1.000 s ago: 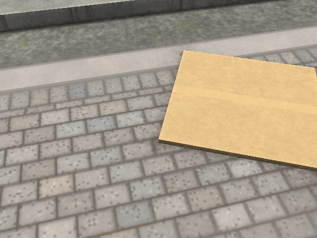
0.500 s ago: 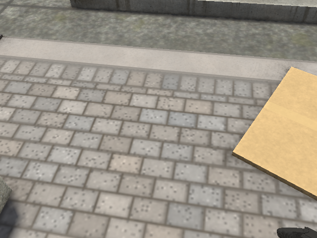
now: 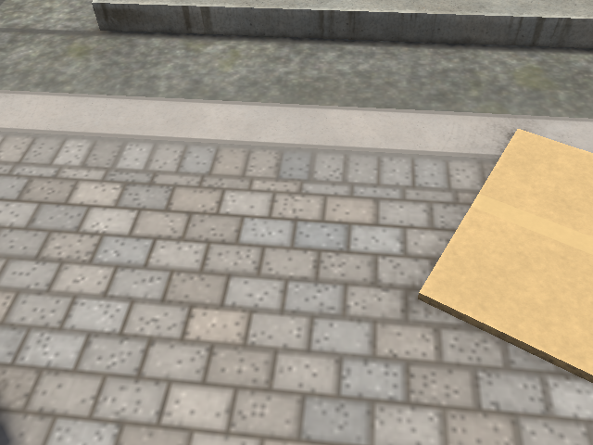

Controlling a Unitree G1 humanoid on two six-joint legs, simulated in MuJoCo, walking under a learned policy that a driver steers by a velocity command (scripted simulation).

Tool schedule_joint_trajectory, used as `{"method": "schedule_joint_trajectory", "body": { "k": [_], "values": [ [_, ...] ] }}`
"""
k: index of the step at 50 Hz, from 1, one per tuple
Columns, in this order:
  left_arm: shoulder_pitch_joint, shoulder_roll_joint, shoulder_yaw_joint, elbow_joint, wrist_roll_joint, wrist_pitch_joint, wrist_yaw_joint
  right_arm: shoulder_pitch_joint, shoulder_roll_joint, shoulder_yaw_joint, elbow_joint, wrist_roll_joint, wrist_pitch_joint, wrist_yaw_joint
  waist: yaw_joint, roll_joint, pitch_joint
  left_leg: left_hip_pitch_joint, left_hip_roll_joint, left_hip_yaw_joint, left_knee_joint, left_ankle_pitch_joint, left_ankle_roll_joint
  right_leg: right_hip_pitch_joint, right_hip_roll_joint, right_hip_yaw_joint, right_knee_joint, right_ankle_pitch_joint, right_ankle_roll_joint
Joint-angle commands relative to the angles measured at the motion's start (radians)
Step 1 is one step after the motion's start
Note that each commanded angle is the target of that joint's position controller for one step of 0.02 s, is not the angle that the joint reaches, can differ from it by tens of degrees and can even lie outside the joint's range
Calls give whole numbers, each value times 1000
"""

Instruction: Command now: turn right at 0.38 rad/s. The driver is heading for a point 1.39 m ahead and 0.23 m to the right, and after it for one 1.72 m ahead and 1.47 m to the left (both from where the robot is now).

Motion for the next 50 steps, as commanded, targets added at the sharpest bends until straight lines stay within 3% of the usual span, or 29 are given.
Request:
{"method": "schedule_joint_trajectory", "body": {
  "k": [1, 3, 4, 5, 6, 7, 8, 9, 10, 12, 16, 23, 26, 27, 28, 29, 30, 31, 33, 35, 37, 39, 41, 42, 43, 44, 45, 47, 50],
  "values": [
    [-36, 52, 5, -101, 1, -13, -23, -30, -185, -67, -69, 13, 4, -11, -25, 120, -61, 109, 274, -238, -191, 17, 201, -1, 14, -60, -135, 5, -31],
    [46, 61, 12, -81, -1, -15, -42, -57, -187, -71, -57, 33, 15, -10, 27, 125, -75, 76, 255, -189, -130, -8, 155, 137, 46, -105, -370, 171, -83],
    [93, 95, 24, -74, 15, -17, -45, -28, -170, -71, -32, 41, 12, -6, 45, 95, -74, 9, 222, -138, -52, -14, 95, 236, 64, -84, -455, 288, -115],
    [127, 185, 50, -92, 28, -22, -39, -5, -123, -66, -26, 33, 8, -1, 32, -106, -72, -156, 133, -12, 206, -149, -8, 357, -91, 189, -581, 414, -184],
    [82, 280, 69, -146, 28, -24, -25, -92, -101, -56, -86, 19, -3, -3, 43, -332, -25, -403, -36, -25, 400, -400, -95, 364, -265, 522, -659, 428, -357],
    [80, 233, 57, -175, 50, -42, -21, -152, -125, -64, -95, 19, -9, -4, 84, -247, -62, -428, -21, -161, 593, -416, -107, 344, -264, 546, -676, 346, -414],
    [30, 192, 43, -190, 48, -53, -14, -133, -136, -67, -84, 26, -10, 3, 56, -194, -62, -446, 2, -195, 673, -340, -109, 338, -224, 474, -657, 286, -380],
    [-28, 168, 36, -206, 32, -54, -10, -103, -138, -68, -67, 18, -8, 5, 27, -115, -65, -452, 16, -209, 685, -267, -110, 334, -170, 414, -633, 236, -329],
    [-67, 150, 29, -221, 13, -48, -6, -107, -150, -72, -69, 9, -8, 2, 18, -88, -60, -451, 23, -210, 660, -213, -117, 321, -142, 379, -629, 230, -301],
    [-88, 125, 16, -238, 12, -39, 3, -110, -142, -68, -78, 7, -11, 1, 3, -98, -74, -403, 5, -189, 637, -129, -127, 285, -93, 326, -613, 313, -286],
    [-49, 143, 25, -254, 23, -40, 11, -110, -140, -56, -81, 12, -17, -5, 22, -125, -105, -357, -10, -189, 504, -100, -131, 304, -88, 345, -588, 378, -300],
    [-64, 163, 38, -281, 2, -24, -3, -131, -130, -45, -91, 33, -42, 15, 36, -155, -99, -216, -56, -182, 209, -194, -101, 276, -67, 457, -537, 458, -315],
    [-127, 153, 35, -288, -23, -17, -10, -32, -146, -60, -61, 35, -58, 29, -36, -154, -122, 28, -46, -180, -118, 51, -66, 219, -8, 446, -470, 499, -254],
    [-121, 114, 25, -291, -18, -23, -17, 16, -193, -77, -54, 16, -60, 26, -48, -85, -179, 223, 77, -274, -128, 142, -12, 93, 31, 391, -365, 326, -201],
    [-72, 38, 6, -281, -10, -29, -26, -22, -254, -86, -74, -5, -47, 13, 8, 176, -163, 335, 288, -484, -159, 300, 94, -120, 174, 189, -136, -80, -121],
    [-67, 138, 32, -282, -11, -38, -26, -7, -246, -92, -69, -26, -45, 10, 4, 334, -133, 245, 405, -662, -195, 299, 242, -230, 179, 79, 61, -218, -63],
    [-59, 190, 49, -258, -7, -40, -26, -20, -184, -74, -94, -12, -46, 2, -8, 227, -113, 222, 375, -624, -193, 217, 261, -232, 125, 90, 204, -147, -24],
    [-74, 167, 43, -235, -11, -35, -27, -37, -136, -59, -93, 7, -36, -8, -5, 135, -83, 204, 294, -526, -187, 88, 218, -244, 106, 101, 249, -64, -3],
    [-94, 102, 18, -234, -4, -22, -28, -57, -147, -51, -91, 24, -27, -17, -4, 125, -51, 183, 234, -442, -202, 29, 183, -265, 96, 79, 227, 3, 9],
    [-119, 52, -8, -228, -3, -25, -34, -58, -142, -43, -89, 11, -19, -12, -13, 127, -72, 142, 176, -346, -197, 102, 174, -161, 98, 22, 90, 26, 14],
    [-128, -8, -36, -216, 9, -35, -40, -63, -117, -28, -82, 12, -12, 1, -18, 159, -103, 116, 133, -296, -189, 98, 166, 2, 85, -15, -164, -10, 8],
    [-97, 3, -30, -186, 17, -42, -44, -31, -131, -27, -65, 15, -15, 18, -17, 184, -108, 102, 144, -321, -179, 97, 175, 132, 93, -41, -370, 88, 0],
    [-72, 50, -14, -172, 29, -49, -40, 5, -143, -26, -46, 26, -27, 33, 12, 169, -92, 21, 138, -328, -164, 141, 129, 332, 92, -20, -591, 324, -39],
    [-63, 109, -3, -194, 44, -53, -31, 23, -144, -24, -40, 23, -40, 41, 17, 120, -115, -57, 116, -325, -133, 99, 70, 456, 4, 79, -570, 467, -70],
    [-98, 182, 13, -207, 50, -51, -21, 28, -127, -22, -47, 22, -49, 40, -18, -25, -102, -136, 36, -249, -90, -25, 19, 454, -61, 111, -525, 439, -120],
    [-93, 161, 16, -202, 44, -47, -20, 13, -125, -19, -52, 23, -46, 31, -4, -152, -114, -84, 11, -193, -35, -111, -11, 346, -90, 139, -570, 252, -180],
    [-109, 110, 4, -207, 34, -45, -19, 0, -145, -28, -59, 23, -42, 25, 5, -181, -79, -100, -1, -171, 23, -90, -34, 324, -93, 158, -612, 117, -199],
    [-79, 109, 10, -195, 27, -43, -9, -8, -161, -44, -68, 22, -33, 17, 22, -206, -39, -191, -15, -138, 117, -76, -45, 342, -131, 196, -632, 83, -218],
    [-41, 124, 24, -181, 25, -54, 10, 0, -150, -54, -87, 20, -22, 35, 39, -192, -53, -249, 7, -145, 334, -263, -54, 348, -246, 248, -604, 332, -294]
  ]
}}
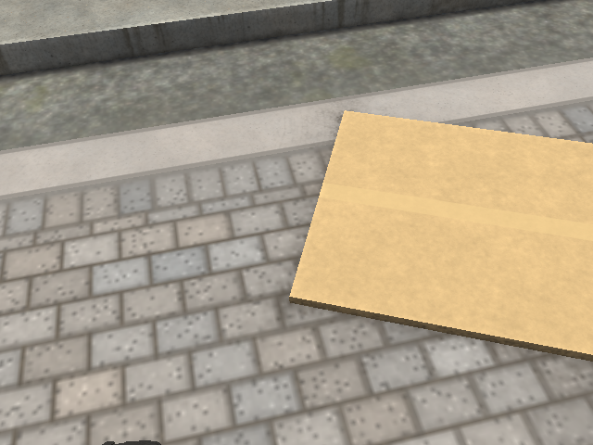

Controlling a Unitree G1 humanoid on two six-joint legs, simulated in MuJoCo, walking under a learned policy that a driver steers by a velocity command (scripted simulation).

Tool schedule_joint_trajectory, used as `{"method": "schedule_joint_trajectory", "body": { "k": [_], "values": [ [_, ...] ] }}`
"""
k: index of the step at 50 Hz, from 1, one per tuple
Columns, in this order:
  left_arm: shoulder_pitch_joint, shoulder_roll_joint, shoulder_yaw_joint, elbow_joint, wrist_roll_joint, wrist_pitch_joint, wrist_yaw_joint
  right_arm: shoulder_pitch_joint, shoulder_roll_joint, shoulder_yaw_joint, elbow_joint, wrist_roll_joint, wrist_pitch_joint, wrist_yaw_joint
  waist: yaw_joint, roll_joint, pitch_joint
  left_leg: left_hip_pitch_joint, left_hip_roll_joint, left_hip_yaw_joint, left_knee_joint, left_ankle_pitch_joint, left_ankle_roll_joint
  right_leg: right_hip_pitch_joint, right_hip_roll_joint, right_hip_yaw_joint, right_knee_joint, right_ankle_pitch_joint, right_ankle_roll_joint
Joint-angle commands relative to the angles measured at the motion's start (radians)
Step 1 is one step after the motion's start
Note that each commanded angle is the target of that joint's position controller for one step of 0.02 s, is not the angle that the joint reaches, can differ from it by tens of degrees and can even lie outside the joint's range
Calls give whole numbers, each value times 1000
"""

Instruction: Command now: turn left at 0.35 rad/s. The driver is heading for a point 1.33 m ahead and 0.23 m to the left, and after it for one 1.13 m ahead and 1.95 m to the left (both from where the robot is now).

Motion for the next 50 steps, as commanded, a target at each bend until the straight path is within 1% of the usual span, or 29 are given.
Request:
{"method": "schedule_joint_trajectory", "body": {
  "k": [1, 4, 5, 6, 7, 8, 10, 11, 12, 13, 14, 15, 17, 21, 24, 28, 31, 32, 33, 34, 35, 36, 37, 39, 40, 41, 45, 48, 50],
  "values": [
    [52, 179, 69, -44, 3, -21, 25, -94, -88, -38, -125, 3, -7, 13, 70, -205, -69, -242, 31, -9, 284, -206, -13, 192, -352, 338, -199, 270, -252],
    [-31, 191, 76, -47, -15, -32, 26, -64, -62, -27, -130, 9, 24, 28, 23, -144, -68, -210, 79, -20, 334, -206, -28, 133, -332, 233, -180, 390, -235],
    [-37, 202, 80, -38, -21, -32, 21, -54, -57, -21, -130, 9, 31, 34, 22, -144, -81, -154, 80, 5, 284, -177, -19, 96, -310, 186, -197, 280, -216],
    [-58, 158, 60, -39, 55, -107, 20, -9, -41, -4, -96, -93, -49, 70, 26, 17, -51, -12, 46, 5, 343, -71, -8, -121, -322, 241, -330, -142, -221],
    [-128, 211, 78, -33, 40, -139, 24, 69, -55, -27, -74, -76, -85, 80, -52, -108, -10, 78, 32, 7, 276, -88, 10, -174, -304, 196, -361, -340, -187],
    [-175, 219, 80, -35, 29, -147, 24, 121, -93, -43, -46, -57, -103, 94, -67, -121, -3, 148, 12, 33, 164, -55, 23, -195, -279, 143, -337, -421, -170],
    [-164, 166, 63, -13, 33, -120, 12, 251, -116, -70, 24, -42, -125, 114, -93, -15, 9, 347, -21, 29, -189, 44, 72, -219, -231, 28, -91, -446, -141],
    [-87, 56, 35, 22, 66, -102, 8, 286, -145, -86, 19, -51, -142, 99, -67, 57, -31, 428, -3, -59, -238, 25, 132, -254, -157, -71, 226, -295, -102],
    [-48, -19, 8, -69, 72, -116, -3, 276, -306, -102, -72, -6, -164, 59, -10, 285, -134, 565, 260, -701, -315, 244, 447, -539, 39, 2, 516, -342, -17],
    [-31, 36, 14, -33, 33, -133, -39, 205, -237, -86, -86, -43, -177, 45, -66, 238, -30, 495, 333, -896, -492, -126, 454, -700, 46, 221, 660, -264, -16],
    [-114, 122, 33, -15, 12, -144, -29, 153, -149, -58, -65, -54, -170, 47, -73, 140, 76, 389, 307, -760, -450, -268, 367, -797, 10, 219, 833, -171, -24],
    [-116, 154, 43, -3, 25, -152, -15, 147, -115, -36, -43, -62, -151, 49, -41, 76, 27, 340, 254, -636, -420, -174, 314, -765, 2, 179, 881, -101, -23],
    [-109, 113, 21, 10, 74, -149, -10, 97, -66, 1, -7, -61, -126, 58, 19, 5, -14, 215, 194, -470, -408, -4, 261, -636, -29, 160, 832, 52, -27],
    [-170, 104, 12, 10, 45, -130, -25, 214, -67, 7, 49, -78, -131, 67, -38, 38, -31, 331, 166, -385, -443, 217, 280, -650, -26, 104, 591, 120, 48],
    [-235, 46, -11, -6, 36, -113, -39, 230, -87, -6, 82, -59, -132, 85, -45, 35, -10, 258, 127, -308, -448, 428, 269, -462, -9, 47, 268, 136, 76],
    [-334, 55, -13, -28, 38, -94, -67, 299, -111, -21, 134, -55, -116, 97, -61, 70, 29, 286, 191, -363, -426, 565, 270, -353, 19, 6, 40, 185, 13],
    [-237, 115, 9, -2, 10, -106, -52, 230, -147, -38, 129, -73, -120, 94, 26, 77, -32, 240, 163, -310, -329, 938, 201, -47, 70, -43, -34, 297, -54],
    [-115, 153, 24, 33, -2, -115, -41, 233, -133, -37, 124, -86, -124, 95, 70, 34, -131, 178, 97, -250, -178, 988, 138, 176, 55, -27, -9, 351, -94],
    [103, 162, 25, 85, 19, -125, -34, 301, -29, -7, 109, -100, -131, 85, 108, -94, -348, 11, -4, -218, 91, 759, 77, 564, -92, 114, 60, 482, -227],
    [372, 155, 21, 161, 35, -125, -37, 443, 73, 30, 116, -113, -149, 86, 129, -320, -569, -312, -173, -162, 460, -73, 1, 1000, -380, 571, -40, 452, -485],
    [474, 144, 22, 233, 58, -118, -33, 216, -51, -13, 93, -64, -149, 101, 224, -180, -323, -518, -139, -160, 761, -137, 17, 793, -388, 713, -226, 86, -387],
    [344, 160, 27, 238, 36, -125, -36, 85, -72, -27, 71, -44, -146, 91, 175, -140, -86, -581, -54, -148, 842, -6, 55, 502, -359, 609, -289, -133, -299],
    [220, 95, 2, 222, 22, -127, -37, 43, -64, -23, 65, -61, -140, 70, 118, -79, -59, -531, 11, -130, 794, 76, 78, 303, -340, 520, -327, -82, -292],
    [133, -3, -25, 226, 10, -124, -38, 12, -20, 1, 43, -117, -118, 53, 41, -48, -127, -382, 63, -118, 686, 68, 89, 201, -289, 391, -404, 192, -312],
    [118, 137, 32, 217, -23, -130, -26, 55, -51, -12, 4, 52, -115, 28, 4, -46, -62, -379, 66, -96, 672, 54, 57, 212, -244, 364, -421, 173, -287],
    [111, 131, 32, 240, -31, -135, -21, 36, -55, -5, 6, 55, -114, 17, -14, -29, -51, -402, 94, -96, 607, 61, 44, 189, -237, 331, -438, 174, -277],
    [104, 146, 45, 239, -41, -121, -16, -92, -4, 26, -58, 2, -112, 24, -20, -49, 25, -253, 104, -33, 159, 249, -15, -22, -140, 156, -460, 268, -222],
    [189, 227, 75, 253, -61, -118, -14, -186, -50, 16, -79, 12, -105, 31, 23, -71, 4, -111, 51, -27, -35, 359, -39, -8, -147, 170, -441, 232, -198],
    [236, 230, 81, 264, -66, -106, -15, -221, -90, 1, -91, 16, -106, 28, 41, -70, 8, -109, 42, -39, -126, 360, -26, 84, -177, 213, -373, 203, -175]
  ]
}}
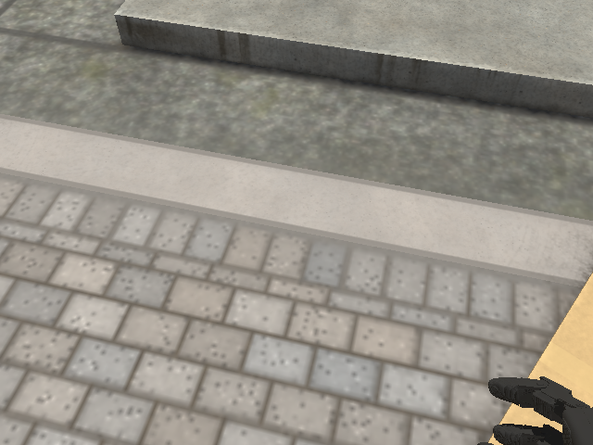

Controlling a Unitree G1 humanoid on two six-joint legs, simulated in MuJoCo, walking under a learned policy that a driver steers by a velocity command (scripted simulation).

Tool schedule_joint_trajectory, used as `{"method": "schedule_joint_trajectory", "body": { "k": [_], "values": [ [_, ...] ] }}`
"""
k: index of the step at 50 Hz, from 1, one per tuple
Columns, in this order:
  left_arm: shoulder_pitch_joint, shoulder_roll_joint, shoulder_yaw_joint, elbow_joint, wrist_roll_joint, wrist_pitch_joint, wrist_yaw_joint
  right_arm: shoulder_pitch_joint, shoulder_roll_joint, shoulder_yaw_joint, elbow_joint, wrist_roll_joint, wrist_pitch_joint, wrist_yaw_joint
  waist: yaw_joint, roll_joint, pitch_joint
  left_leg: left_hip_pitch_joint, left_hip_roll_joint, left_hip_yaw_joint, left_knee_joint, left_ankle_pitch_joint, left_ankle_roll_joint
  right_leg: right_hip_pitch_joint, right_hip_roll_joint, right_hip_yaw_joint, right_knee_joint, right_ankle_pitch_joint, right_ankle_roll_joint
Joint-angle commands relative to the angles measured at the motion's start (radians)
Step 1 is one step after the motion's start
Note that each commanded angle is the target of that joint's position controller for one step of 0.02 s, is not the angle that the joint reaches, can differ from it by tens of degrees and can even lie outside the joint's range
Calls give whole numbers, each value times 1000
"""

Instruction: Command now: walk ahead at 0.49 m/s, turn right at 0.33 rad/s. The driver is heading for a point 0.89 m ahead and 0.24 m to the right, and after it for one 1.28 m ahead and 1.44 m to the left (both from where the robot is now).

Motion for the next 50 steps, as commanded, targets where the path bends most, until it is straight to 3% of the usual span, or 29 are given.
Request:
{"method": "schedule_joint_trajectory", "body": {
  "k": [1, 3, 4, 5, 6, 7, 8, 9, 10, 11, 13, 16, 19, 24, 26, 27, 28, 29, 30, 31, 32, 33, 34, 35, 36, 38, 43, 46, 50],
  "values": [
    [-78, 175, 45, -91, -5, -7, 3, -15, -100, -32, -58, 6, -9, -3, -78, -87, 20, 228, -44, 33, -122, 31, 8, -126, -253, 207, -27, 200, -156],
    [-62, 162, 40, -92, 15, 8, 4, 104, -144, -61, -29, 6, -13, -10, -139, -108, -47, 421, -71, 61, -163, -46, 48, -126, -207, 187, 153, 331, -110],
    [-79, 122, 26, -114, 29, 7, 2, 270, -196, -86, 1, -9, -15, -18, -217, -90, -152, 663, 14, -5, -128, -51, 93, -246, -147, 145, 388, 282, -70],
    [-7, 16, -4, -154, 40, -6, -1, 403, -301, -110, 9, -35, -3, -29, -224, 140, -325, 1024, 289, -363, -152, -140, 212, -561, -29, 50, 780, -55, -5],
    [29, 31, -8, -168, 13, -22, -6, 434, -279, -103, 18, -34, 2, -25, -215, 290, -427, 1069, 365, -716, -322, -284, 302, -702, -14, 147, 1004, -290, 3],
    [-18, 111, 18, -167, -9, -19, -4, 377, -205, -85, 16, -26, 5, -25, -202, 181, -298, 975, 335, -606, -339, -347, 272, -783, -69, 168, 1108, -214, 6],
    [-98, 128, 23, -187, -6, -12, 0, 318, -158, -72, 14, -17, 7, -25, -189, 106, -198, 842, 303, -438, -342, -295, 243, -787, -117, 136, 1111, -122, 6],
    [-144, 124, 27, -200, 9, -3, 3, 257, -123, -62, 19, -20, 7, -22, -159, 53, -128, 707, 257, -325, -369, -205, 228, -746, -148, 126, 1070, -60, 9],
    [-154, 116, 33, -209, 17, 12, 1, 213, -96, -58, 24, -29, 4, -18, -124, 70, -73, 604, 221, -232, -403, -134, 216, -700, -173, 134, 1023, -29, 10],
    [-151, 99, 33, -218, 14, 27, -4, 187, -87, -60, 31, -33, 0, -17, -98, 88, -44, 535, 202, -167, -436, -101, 209, -654, -187, 136, 997, -14, 12],
    [-179, 65, 27, -242, 13, 48, -9, 179, -95, -69, 48, -28, -11, -20, -82, 64, -9, 489, 202, -72, -483, -5, 219, -649, -193, 131, 951, 15, 19],
    [-255, 51, 19, -280, 26, 56, -18, 203, -135, -88, 78, -27, -13, -34, -88, 10, 15, 513, 207, 37, -504, 76, 222, -678, -197, 132, 802, 123, 27],
    [-350, 42, 10, -306, 24, 50, -38, 213, -171, -100, 95, -21, -8, -43, -116, 6, 34, 527, 181, 144, -508, 77, 191, -622, -178, 88, 596, 270, 12],
    [-479, 73, 18, -366, 19, 55, -64, 267, -227, -124, 129, 7, 13, -42, -152, 7, 75, 661, 222, 209, -468, 75, 157, -601, -153, 23, 423, 197, -42],
    [-462, 99, 32, -378, 24, 58, -67, 267, -257, -134, 135, 14, 26, -43, -128, 27, 50, 708, 221, 246, -361, 319, 136, -521, -102, -34, 392, 93, -80],
    [-391, 121, 48, -364, 24, 60, -65, 261, -267, -137, 136, 19, 34, -44, -81, 30, 3, 707, 202, 277, -235, 487, 120, -407, -52, -76, 362, 69, -105],
    [-229, 167, 78, -318, 20, 61, -59, 262, -251, -130, 132, 17, 41, -46, 0, 13, -78, 645, 157, 315, -23, 571, 92, -179, 13, -103, 308, 106, -136],
    [-48, 259, 116, -277, 15, 67, -41, 275, -204, -111, 112, -11, 39, -51, 68, -89, -172, 388, 111, 325, 306, 298, 36, 140, -82, 88, 300, 141, -195],
    [-94, 374, 122, -293, 9, 55, -38, 343, -65, -64, 40, -44, 12, -41, -60, -353, -248, -49, -93, 202, 651, -542, -26, 408, -327, 692, 147, -68, -379],
    [-52, 297, 100, -324, 18, 41, -42, 242, -151, -75, 30, 1, -28, -29, 25, -236, -359, -159, -94, -8, 761, -534, -9, 457, -379, 878, 1, -189, -401],
    [-86, 238, 83, -308, 26, 28, -43, 168, -190, -84, 8, 32, -45, -22, 25, -182, -227, -237, -50, 1, 749, -430, 13, 381, -362, 739, -2, -103, -355],
    [-145, 205, 72, -314, 21, 23, -41, 164, -176, -76, 16, 13, -53, -29, -15, -105, -160, -189, -3, -1, 666, -340, 24, 238, -322, 616, 16, 14, -320],
    [-216, 174, 62, -324, 24, 23, -39, 163, -178, -81, 25, -17, -52, -38, -60, -69, -111, -106, 28, -3, 580, -287, 19, 95, -282, 516, 20, 136, -291],
    [-253, 150, 53, -338, 34, 22, -35, 176, -183, -87, 27, -26, -41, -38, -95, -79, -94, -33, 45, -10, 535, -256, 15, 3, -252, 458, 2, 224, -282],
    [-266, 148, 52, -340, 40, 20, -33, 184, -178, -89, 25, -28, -28, -36, -111, -88, -88, 3, 44, -8, 501, -240, 6, -44, -242, 439, -16, 274, -286],
    [-250, 156, 54, -324, 32, 14, -22, 171, -149, -82, 22, -33, -9, -35, -118, -71, -65, 19, 32, 12, 414, -211, -17, -108, -221, 378, -29, 374, -290],
    [-173, 182, 63, -278, 18, 24, 3, -16, -85, -55, -21, -30, -7, -22, -55, -110, -11, 80, -42, 32, 33, 90, -40, -177, -140, 284, -16, 327, -222],
    [-124, 169, 56, -243, 20, 20, 2, -64, -89, -51, -20, -13, -15, 0, -17, -133, 2, 133, -47, 46, -79, 202, -23, -141, -174, 282, -17, 241, -209],
    [-74, 182, 59, -205, 29, 24, 2, -108, -119, -60, -48, -5, -19, 20, 1, -143, 42, 47, -43, 53, -139, 58, 48, 44, -261, 325, 46, 329, -195]
  ]
}}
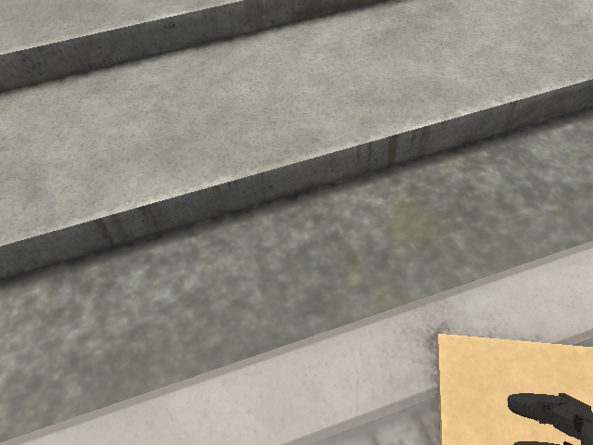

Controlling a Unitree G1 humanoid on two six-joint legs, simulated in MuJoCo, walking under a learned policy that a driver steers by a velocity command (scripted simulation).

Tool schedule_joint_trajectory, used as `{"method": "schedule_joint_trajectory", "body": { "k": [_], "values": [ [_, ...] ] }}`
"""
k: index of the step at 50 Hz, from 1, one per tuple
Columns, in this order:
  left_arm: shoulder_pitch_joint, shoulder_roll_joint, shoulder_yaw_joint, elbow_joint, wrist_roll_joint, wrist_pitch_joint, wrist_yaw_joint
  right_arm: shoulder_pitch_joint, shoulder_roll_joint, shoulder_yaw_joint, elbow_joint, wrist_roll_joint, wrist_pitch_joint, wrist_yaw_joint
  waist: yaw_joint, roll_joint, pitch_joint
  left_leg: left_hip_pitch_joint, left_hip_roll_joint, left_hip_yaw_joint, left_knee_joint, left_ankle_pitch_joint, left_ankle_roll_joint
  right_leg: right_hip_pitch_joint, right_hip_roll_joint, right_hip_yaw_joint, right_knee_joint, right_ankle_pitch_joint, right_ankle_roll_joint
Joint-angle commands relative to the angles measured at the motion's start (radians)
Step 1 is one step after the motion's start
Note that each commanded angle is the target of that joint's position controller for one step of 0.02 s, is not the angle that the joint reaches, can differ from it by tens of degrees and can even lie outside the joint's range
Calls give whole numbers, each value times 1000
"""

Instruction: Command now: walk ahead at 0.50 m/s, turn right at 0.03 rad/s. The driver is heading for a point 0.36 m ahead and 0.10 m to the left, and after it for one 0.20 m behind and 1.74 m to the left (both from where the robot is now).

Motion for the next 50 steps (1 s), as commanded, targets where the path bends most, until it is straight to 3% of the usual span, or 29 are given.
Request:
{"method": "schedule_joint_trajectory", "body": {
  "k": [1, 3, 4, 5, 6, 7, 8, 9, 10, 11, 14, 17, 20, 23, 25, 27, 28, 29, 30, 31, 32, 33, 34, 35, 38, 41, 45, 48, 50],
  "values": [
    [54, 163, 45, -17, 5, -3, 6, -104, -101, -27, -98, 9, -19, 14, 7, -154, 24, -20, 0, 22, -32, -106, 58, 84, -323, 152, -39, 453, -124],
    [18, 171, 46, -20, 3, 1, 9, 19, -127, -45, -69, 5, -20, 14, -64, -155, -44, 159, -57, 78, -71, -145, 108, 104, -287, 83, 95, 790, -92],
    [0, 157, 39, -30, 6, 2, 11, 159, -161, -62, -35, -1, -19, 11, -131, -135, -144, 372, -47, 54, -58, -90, 151, 49, -240, 30, 266, 884, -65],
    [17, 117, 20, -54, 30, -4, 16, 322, -220, -75, -16, -7, -18, 10, -179, -3, -291, 677, 119, -186, -32, -11, 238, -152, -169, -20, 569, 603, -27],
    [125, 56, 1, -57, 22, -21, 8, 367, -261, -85, 11, 5, -14, 19, -123, 278, -353, 955, 296, -655, -165, -242, 390, -539, -5, -61, 876, -149, 56],
    [60, 131, 9, -63, 12, -39, 0, 360, -177, -65, 3, 32, -8, 18, -161, 170, -296, 954, 285, -734, -240, -450, 361, -674, -56, 22, 955, -189, 53],
    [-60, 159, 16, -93, -6, -53, -7, 298, -147, -56, -12, 23, 1, 8, -171, 80, -154, 829, 258, -604, -260, -422, 323, -725, -97, 7, 946, -93, 51],
    [-127, 143, 11, -109, 4, -64, -7, 262, -145, -52, -25, 8, 8, 3, -156, -21, -87, 706, 220, -515, -275, -315, 305, -705, -127, -12, 899, -31, 50],
    [-150, 132, 14, -120, 24, -70, -5, 241, -135, -48, -29, 5, 11, 0, -130, -61, -48, 622, 187, -460, -291, -212, 298, -678, -152, -19, 822, 11, 59],
    [-138, 121, 15, -125, 33, -70, -4, 233, -128, -43, -33, -3, 11, -4, -101, -33, -54, 575, 158, -419, -306, -135, 292, -625, -170, -19, 767, 39, 67],
    [-133, 93, 10, -126, 36, -54, 2, 243, -130, -44, -23, 8, 12, -17, -77, 14, -50, 494, 124, -343, -329, -11, 299, -593, -174, -50, 638, 46, 108],
    [-243, 62, -3, -152, 35, -48, 5, 280, -168, -57, -3, 16, 20, -34, -106, 10, -23, 417, 83, -274, -334, 24, 272, -565, -152, -68, 434, 203, 139],
    [-350, 45, -10, -168, 26, -59, -7, 328, -171, -60, 17, 23, 34, -44, -145, 31, -20, 370, 43, -248, -310, -17, 229, -466, -106, -74, 246, 379, 143],
    [-423, 58, -5, -185, 13, -69, -21, 379, -166, -60, 33, 28, 47, -48, -168, 36, -19, 411, 63, -312, -263, -77, 218, -423, -79, -58, 157, 397, 133],
    [-431, 81, 6, -189, 9, -78, -27, 386, -164, -63, 34, 29, 54, -53, -158, 48, -22, 471, 83, -375, -214, -108, 208, -398, -73, -38, 101, 339, 115],
    [-367, 106, 21, -174, 4, -87, -26, 360, -167, -68, 24, 27, 60, -56, -113, 76, -37, 486, 87, -410, -148, -70, 190, -298, -75, -43, 56, 281, 82],
    [-277, 130, 36, -153, 8, -90, -20, 341, -147, -63, 12, 24, 60, -54, -64, 71, -86, 459, 48, -385, -62, -18, 164, -154, -92, -50, 21, 288, 50],
    [-132, 174, 51, -138, 25, -92, -10, 319, -100, -46, -12, 10, 55, -48, 8, 17, -209, 348, 3, -323, 162, -79, 132, 99, -224, 53, 65, 270, -14],
    [-5, 249, 71, -109, 41, -80, -5, 449, -38, -25, -26, 28, 48, -50, -9, -231, -364, 23, -135, -173, 483, -436, 57, 465, -454, 422, 46, 126, -173],
    [14, 197, 61, -94, 17, -71, -12, 470, -99, -27, -27, 34, 46, -52, -12, -322, -350, -140, -84, -148, 657, -658, 42, 460, -534, 655, -36, -96, -208],
    [-37, 129, 42, -106, 12, -66, -10, 396, -167, -48, -25, 34, 50, -51, 0, -208, -199, -191, -37, -153, 726, -569, 32, 327, -490, 542, -69, -156, -166],
    [-89, 105, 32, -111, 19, -59, -8, 327, -173, -51, -37, 22, 57, -52, -11, -140, -105, -175, -4, -115, 731, -488, 24, 201, -445, 403, -86, -62, -130],
    [-91, 61, 5, -81, 78, -39, -1, 288, -161, -52, -24, -80, 66, -20, -44, -24, -32, -75, -5, -72, 631, -439, 38, 10, -418, 287, -122, 116, -95],
    [-92, 75, 7, -68, 77, -34, 1, 297, -120, -49, -33, -82, 80, -3, -71, -87, -2, -28, 6, -59, 601, -442, 34, -58, -376, 189, -141, 193, -75],
    [-87, 101, 13, -43, 45, -51, -11, 294, -96, -41, -33, -54, 100, 28, -93, -172, -8, -8, 10, -33, 578, -362, 32, -99, -342, 54, -185, 309, -77],
    [-60, 110, 16, -18, 42, -57, -14, 195, -90, -32, -61, -47, 103, 37, -77, -161, 7, -63, 25, -24, 475, -269, 22, -58, -352, -30, -226, 325, -89],
    [-19, 124, 20, 8, 41, -54, -16, 73, -77, -18, -87, -42, 99, 51, -49, -151, 28, -18, 32, 21, 265, -150, 35, -28, -339, -150, -228, 336, -60],
    [18, 151, 27, 30, 40, -43, -11, -5, -84, -14, -111, -41, 97, 61, -30, -156, 50, 44, 18, 84, 143, -186, 62, -1, -351, -201, -208, 341, -34],
    [51, 171, 30, 50, 40, -30, -6, -25, -94, -15, -123, -49, 97, 59, -25, -157, 55, 76, -10, 121, 87, -264, 93, 51, -370, -227, -148, 449, -23]
  ]
}}
Velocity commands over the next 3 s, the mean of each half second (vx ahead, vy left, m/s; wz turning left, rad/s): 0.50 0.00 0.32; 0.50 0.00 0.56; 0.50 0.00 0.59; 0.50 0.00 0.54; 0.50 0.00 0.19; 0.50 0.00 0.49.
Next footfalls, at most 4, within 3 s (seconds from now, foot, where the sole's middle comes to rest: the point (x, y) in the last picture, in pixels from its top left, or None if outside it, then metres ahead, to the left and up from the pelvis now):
0.08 left None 0.22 0.12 -0.78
0.58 right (361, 422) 0.52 -0.03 -0.78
1.06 left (225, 370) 0.63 0.29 -0.78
1.56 right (223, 257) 0.95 0.35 -0.78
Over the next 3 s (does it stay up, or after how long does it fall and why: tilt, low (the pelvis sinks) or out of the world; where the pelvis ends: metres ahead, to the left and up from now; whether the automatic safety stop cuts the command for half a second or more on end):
stays up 1.06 1.11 0.11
